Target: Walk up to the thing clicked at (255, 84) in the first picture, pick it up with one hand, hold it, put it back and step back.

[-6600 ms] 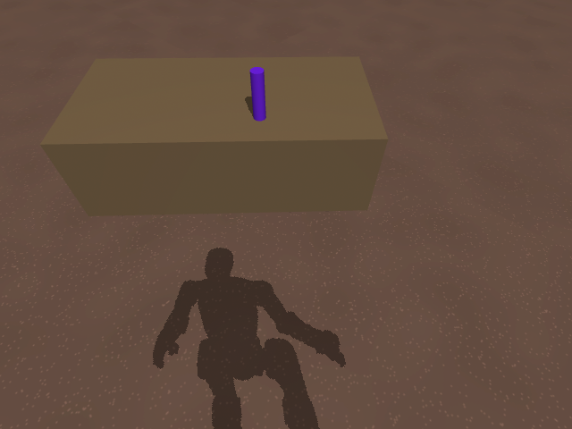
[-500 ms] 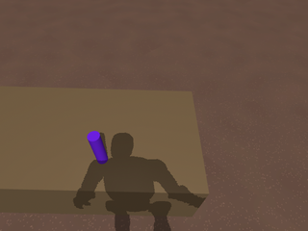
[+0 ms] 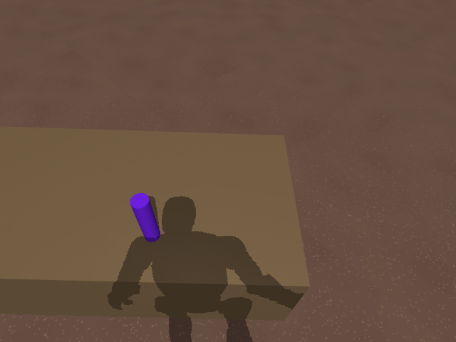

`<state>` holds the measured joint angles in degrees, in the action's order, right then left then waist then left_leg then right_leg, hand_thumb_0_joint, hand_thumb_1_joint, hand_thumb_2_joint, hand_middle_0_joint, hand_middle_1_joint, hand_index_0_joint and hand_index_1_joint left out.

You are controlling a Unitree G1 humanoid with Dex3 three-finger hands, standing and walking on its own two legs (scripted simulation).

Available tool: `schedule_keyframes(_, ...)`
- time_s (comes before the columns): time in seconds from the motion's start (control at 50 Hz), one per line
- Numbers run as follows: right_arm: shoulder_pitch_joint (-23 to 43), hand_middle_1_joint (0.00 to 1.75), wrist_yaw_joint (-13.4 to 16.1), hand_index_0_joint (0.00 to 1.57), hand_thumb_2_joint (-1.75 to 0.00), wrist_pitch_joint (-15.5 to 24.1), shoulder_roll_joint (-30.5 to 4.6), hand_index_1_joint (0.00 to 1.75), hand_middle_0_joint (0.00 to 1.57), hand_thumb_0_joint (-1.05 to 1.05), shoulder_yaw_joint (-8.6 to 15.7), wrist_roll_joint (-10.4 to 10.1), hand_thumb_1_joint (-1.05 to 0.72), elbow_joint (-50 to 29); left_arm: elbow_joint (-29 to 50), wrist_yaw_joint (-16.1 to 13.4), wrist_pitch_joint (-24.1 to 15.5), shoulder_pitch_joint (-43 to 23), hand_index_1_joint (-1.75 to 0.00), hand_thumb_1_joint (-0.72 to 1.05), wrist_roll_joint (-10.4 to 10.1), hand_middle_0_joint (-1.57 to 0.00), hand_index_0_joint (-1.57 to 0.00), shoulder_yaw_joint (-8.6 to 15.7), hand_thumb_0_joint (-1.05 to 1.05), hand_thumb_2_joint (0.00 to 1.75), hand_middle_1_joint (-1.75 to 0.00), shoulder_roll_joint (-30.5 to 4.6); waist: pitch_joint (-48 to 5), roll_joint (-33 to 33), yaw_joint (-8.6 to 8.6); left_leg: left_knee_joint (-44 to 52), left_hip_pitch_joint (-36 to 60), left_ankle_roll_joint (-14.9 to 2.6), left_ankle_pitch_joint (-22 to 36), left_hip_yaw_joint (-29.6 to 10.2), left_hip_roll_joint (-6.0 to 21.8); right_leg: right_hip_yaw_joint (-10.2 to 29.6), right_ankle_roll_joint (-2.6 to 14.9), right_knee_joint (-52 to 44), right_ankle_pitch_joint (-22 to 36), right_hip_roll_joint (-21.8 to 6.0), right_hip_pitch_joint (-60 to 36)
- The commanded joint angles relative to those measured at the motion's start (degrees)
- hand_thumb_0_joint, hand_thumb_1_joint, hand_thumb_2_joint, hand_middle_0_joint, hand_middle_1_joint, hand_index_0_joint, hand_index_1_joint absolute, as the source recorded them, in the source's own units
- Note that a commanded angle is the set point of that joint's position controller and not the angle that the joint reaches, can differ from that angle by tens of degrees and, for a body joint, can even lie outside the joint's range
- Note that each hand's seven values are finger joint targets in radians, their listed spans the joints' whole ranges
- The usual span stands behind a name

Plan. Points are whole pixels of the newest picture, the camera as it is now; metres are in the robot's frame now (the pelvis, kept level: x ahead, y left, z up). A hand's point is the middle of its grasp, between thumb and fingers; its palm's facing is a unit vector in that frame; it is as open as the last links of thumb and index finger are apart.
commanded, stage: stand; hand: left
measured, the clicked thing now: (146, 219) +0.49 +0.24 -0.26
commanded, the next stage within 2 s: go down in 0.36 s
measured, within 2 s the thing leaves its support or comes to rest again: neither
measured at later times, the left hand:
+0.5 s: hand out of the picture +0.06 +0.25 -0.16, palm faces -0.03 -0.94 -0.33, open 7.4 cm
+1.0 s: hand out of the picture +0.15 +0.27 -0.15, palm faces +0.07 -0.94 -0.34, open 16.1 cm
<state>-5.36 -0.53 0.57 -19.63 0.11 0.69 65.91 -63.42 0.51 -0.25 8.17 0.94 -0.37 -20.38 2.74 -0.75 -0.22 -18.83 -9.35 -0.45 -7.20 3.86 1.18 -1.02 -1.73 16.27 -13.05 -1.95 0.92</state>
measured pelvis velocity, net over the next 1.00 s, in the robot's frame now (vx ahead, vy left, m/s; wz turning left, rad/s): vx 0.00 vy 0.00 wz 0.02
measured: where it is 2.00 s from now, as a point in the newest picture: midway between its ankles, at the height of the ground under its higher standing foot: outside the picture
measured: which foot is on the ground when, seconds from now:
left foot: down 0.00-1.00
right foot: down 0.00-1.00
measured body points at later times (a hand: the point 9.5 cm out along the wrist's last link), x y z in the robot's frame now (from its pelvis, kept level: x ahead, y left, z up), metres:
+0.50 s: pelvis +0.00 +0.00 +0.00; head +0.01 +0.01 +0.45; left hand +0.06 +0.30 -0.14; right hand +0.07 -0.30 -0.13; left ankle +0.04 +0.11 -0.75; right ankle -0.04 -0.14 -0.75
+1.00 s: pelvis +0.00 +0.00 -0.02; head +0.06 +0.00 +0.42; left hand +0.14 +0.32 -0.12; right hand +0.15 -0.29 -0.12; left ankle +0.03 +0.11 -0.75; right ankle -0.04 -0.14 -0.75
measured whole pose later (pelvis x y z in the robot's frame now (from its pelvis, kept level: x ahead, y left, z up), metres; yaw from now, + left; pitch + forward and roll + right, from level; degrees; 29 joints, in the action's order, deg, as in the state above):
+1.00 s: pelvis +0.00 +0.00 -0.02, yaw +1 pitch +8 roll -1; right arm -11.1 1.8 4.4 -15.9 5.4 -1.7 39.3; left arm -40.1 5.0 14.4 5.9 1.2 9.9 -21.9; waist -0.8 0.6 -0.8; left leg -35.4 -29.1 -0.3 -13.9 2.3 2.1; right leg -1.9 -1.1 34.4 -21.2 -1.5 20.7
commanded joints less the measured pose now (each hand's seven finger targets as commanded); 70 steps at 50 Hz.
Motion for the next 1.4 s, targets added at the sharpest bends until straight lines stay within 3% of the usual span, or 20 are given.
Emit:
schedule_keyframes(0.0,3.2,0.3,0.9,0.2,-0.9,1.4,-12.8,0.3,0.2,0.0,2.3,-0.3,-0.9,-3.6,3.1,-1.1,-1.1,-1.7,-0.3,0.9,-0.2,-0.2,-0.2,2.5,0.0,0.9,-0.3,-12.2,-3.5,1.2,0.08,2.3,6.0,-0.65,7.8,-7.3,7.4,3.7,2.39,-2.6,6.0,-6.3,5.7)
schedule_keyframes(0.3,2.5,0.3,0.8,0.2,-0.9,1.1,-13.1,0.3,0.2,0.0,2.7,-0.2,-0.9,-3.3,3.1,-0.8,-1.0,-1.1,-0.3,0.9,-0.1,-0.2,-0.2,2.6,0.0,0.9,-0.3,-12.1,-3.0,1.0,-0.08,3.3,5.0,-0.78,1.4,-7.8,6.9,4.0,2.83,-2.9,2.3,-6.3,6.5)
schedule_keyframes(0.44,2.3,0.22,0.8,0.12,-0.82,1.3,-13.0,0.22,0.12,0.0,2.6,-0.4,-0.82,-3.1,3.1,-1.0,-1.2,-0.9,-0.22,0.82,-0.1,-0.16,-0.2,2.6,0.0,0.82,-0.22,-12.0,-3.9,0.4,-0.11,2.3,6.0,-0.78,6.9,-7.8,7.0,4.1,2.55,-2.8,5.3,-6.6,5.9)
schedule_keyframes(0.46,22.4,0.14,1.5,0.05,-0.74,8.1,-2.3,0.14,0.04,0.0,0.0,-6.4,-0.74,-23.2,23.2,-1.5,-6.1,-21.0,-0.14,0.74,-4.7,-0.08,-0.12,0.7,0.0,0.74,-0.14,-1.4,-2.8,3.7,-1.65,-2.7,-2.3,0.33,0.3,-1.1,-0.5,-0.5,2.49,3.1,3.5,1.6,15.2)
schedule_keyframes(0.5,11.7,0.05,3.0,0.05,-0.58,9.0,-10.8,0.05,0.04,0.0,3.0,-5.8,-0.58,-20.1,18.6,-2.7,-4.3,-17.2,-0.03,0.58,-4.7,-0.01,0.0,2.0,0.0,0.58,-0.01,-7.9,-2.9,3.0,-2.15,-2.1,-1.0,0.95,-5.2,-1.3,0.1,-0.9,2.66,3.1,-0.8,1.8,14.4)
schedule_keyframes(0.54,7.9,0.05,4.3,0.05,-0.42,7.7,-15.8,0.05,0.04,0.0,8.2,-5.7,-0.42,-15.9,11.3,-3.2,-0.3,-13.6,-0.02,0.42,-3.4,-0.02,-0.01,7.4,0.0,0.42,0.0,-15.8,-6.1,1.6,-1.18,-6.8,-4.2,0.97,-2.1,-1.9,0.4,-1.2,2.91,7.7,1.6,2.3,17.7)
schedule_keyframes(0.58,8.2,0.05,4.0,0.05,-0.26,8.0,-10.1,0.05,0.04,0.0,6.6,-4.7,-0.26,-18.5,10.3,-2.9,1.2,-13.1,-0.03,0.33,-2.1,-0.02,-0.01,7.8,0.0,0.28,-0.01,-13.3,-15.7,0.8,-0.01,-10.5,-3.1,0.64,3.0,-2.2,0.0,-1.1,2.58,11.2,6.3,2.3,16.3)
schedule_keyframes(0.62,-5.7,0.05,3.1,0.05,-0.2,6.7,-9.9,0.05,0.05,0.0,10.4,-3.4,-0.1,-18.9,9.1,-1.4,4.8,-4.0,-0.03,0.25,-0.2,-0.03,-0.02,10.7,0.0,0.25,-0.02,-13.2,-17.9,2.0,-0.64,-12.2,-3.4,0.15,7.5,-1.9,-0.6,-1.2,2.56,12.9,10.3,2.6,17.7)
schedule_keyframes(0.64,-7.9,0.05,2.7,0.05,-0.18,6.4,-9.8,0.05,0.05,0.0,10.4,-3.3,-0.02,-19.5,9.6,-0.5,6.4,-2.6,-0.02,0.22,-0.2,-0.04,-0.03,10.1,0.0,0.22,-0.01,-11.5,-17.6,1.9,-0.77,-11.7,-2.6,0.17,8.6,-1.6,-1.0,-1.2,2.42,12.5,10.9,2.8,17.4)
schedule_keyframes(0.68,-1.4,0.05,2.7,0.05,-0.15,6.4,-11.8,0.05,0.05,0.0,11.2,-3.4,0.12,-28.2,17.7,0.5,9.2,-5.9,-0.02,0.1,0.1,-0.04,-0.04,11.1,0.0,0.17,-0.01,-14.2,-19.8,1.8,-0.14,-10.0,-0.8,0.15,9.5,-1.7,-1.2,-1.2,2.25,10.6,11.0,2.7,16.2)
schedule_keyframes(0.72,-7.3,0.05,1.8,0.05,-0.12,4.3,-7.3,0.05,0.05,0.0,9.1,-3.7,0.24,-24.2,13.9,2.0,13.4,0.5,-0.02,-0.06,0.2,-0.05,-0.05,11.0,0.0,0.13,-0.02,-12.1,-13.7,1.9,-0.01,-9.3,-4.6,-0.04,5.0,-1.4,-1.5,-1.4,2.51,9.8,6.8,2.7,18.4)
schedule_keyframes(0.74,-0.9,0.05,1.5,0.05,-0.11,4.5,-5.2,0.05,0.05,0.0,7.3,-4.2,0.27,-29.6,23.4,2.6,13.7,-6.5,-0.03,-0.11,-0.1,-0.06,-0.05,9.6,0.0,0.13,-0.03,-12.0,-11.8,2.3,0.9,-9.0,-6.6,-0.09,2.6,-1.7,-1.5,-1.5,2.66,9.7,4.5,2.6,20.0)
schedule_keyframes(0.8,-1.8,0.05,1.6,0.05,-0.08,4.9,-7.5,0.05,0.05,0.0,9.3,-3.5,0.38,-30.5,24.2,3.2,14.6,-8.2,-0.04,-0.3,0.2,-0.06,-0.05,11.3,0.0,0.1,-0.03,-13.5,-12.3,1.7,-0.58,-10.6,-8.1,-0.4,-3.0,-1.5,-1.1,-1.1,2.55,10.7,-0.3,2.4,21.6)
schedule_keyframes(1.0,-2.9,0.05,4.1,0.05,-0.05,7.9,-5.4,0.05,0.05,0.0,8.5,-2.3,0.52,-35.5,32.7,3.8,11.9,-4.7,-0.04,-0.52,0.1,-0.07,-0.07,16.0,0.0,0.04,-0.03,-15.7,-17.2,4.1,-0.33,-14.4,-6.6,-0.33,4.0,-2.8,-0.4,-0.7,2.23,14.9,6.0,2.3,20.6)
schedule_keyframes(1.08,-5.2,0.05,5.0,0.05,-0.04,8.3,-6.8,0.05,0.05,0.0,9.5,-2.1,0.53,-38.6,33.4,5.0,12.4,-2.1,-0.02,-0.5,-0.4,-0.07,-0.07,17.5,0.0,0.02,-0.01,-16.3,-19.2,3.7,-0.94,-15.6,-5.3,-0.59,7.6,-2.9,-0.2,-0.9,1.97,15.7,9.3,2.4,20.7)
schedule_keyframes(1.2,-10.9,0.05,4.8,0.05,-0.03,7.8,-3.0,0.05,0.05,0.0,7.3,-2.3,0.56,-36.5,36.1,7.3,13.0,-3.1,-0.02,-0.49,-0.4,-0.08,-0.07,17.5,0.0,0.01,-0.02,-17.2,-15.9,4.3,-0.76,-17.1,-6.7,-0.82,9.3,-2.5,-0.6,-0.8,1.52,16.4,11.5,2.2,22.9)
schedule_keyframes(1.22,-7.6,0.05,4.8,0.05,-0.04,8.3,-5.5,0.05,0.05,0.0,8.3,-2.3,0.55,-42.5,34.6,7.4,13.3,-2.2,-0.01,-0.5,-0.4,-0.08,-0.07,19.1,0.0,0.0,-0.01,-18.5,-16.6,3.2,-1.0,-17.2,-7.1,-0.76,8.9,-2.5,-0.6,-0.8,1.54,16.4,10.8,2.2,22.0)
schedule_keyframes(1.32,-9.9,0.05,4.7,0.05,-0.03,8.2,-5.2,0.05,0.05,0.0,8.2,-2.3,0.57,-45.8,36.9,9.0,13.6,-0.6,-0.01,-0.49,-0.5,-0.07,-0.07,20.0,0.0,0.01,-0.01,-18.7,-18.2,3.6,-0.78,-18.6,-6.5,-0.97,11.2,-2.7,-0.4,-0.8,1.36,17.5,12.7,2.1,22.2)
schedule_keyframes(1.34,-12.3,0.05,4.4,0.05,-0.03,7.7,-2.7,0.05,0.05,0.0,6.6,-2.4,0.57,-43.0,38.1,9.0,13.5,-0.8,-0.01,-0.49,-0.6,-0.07,-0.07,19.9,0.0,0.01,-0.01,-18.8,-17.2,4.7,-0.08,-18.7,-7.0,-0.94,11.6,-2.7,-0.6,-0.8,1.39,17.6,12.9,2.1,23.0)
schedule_keyframes(1.38,-9.3,0.05,4.4,0.05,-0.04,8.0,-4.9,0.05,0.05,0.0,8.3,-2.5,0.56,-47.5,38.1,9.1,13.4,-0.3,-0.01,-0.49,-0.6,-0.07,-0.07,20.9,0.0,0.01,-0.01,-19.7,-17.1,3.4,-0.21,-18.8,-7.8,-0.81,10.4,-2.8,-0.5,-0.7,1.4,17.8,11.8,2.1,22.9)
